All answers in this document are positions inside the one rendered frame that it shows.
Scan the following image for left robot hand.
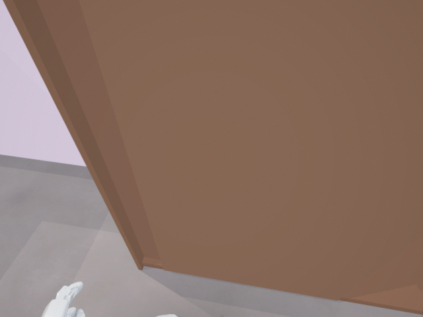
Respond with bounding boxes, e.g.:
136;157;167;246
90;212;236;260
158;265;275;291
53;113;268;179
42;282;85;317

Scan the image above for wardrobe door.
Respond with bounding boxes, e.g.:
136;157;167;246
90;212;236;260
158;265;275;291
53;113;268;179
37;0;160;260
79;0;423;300

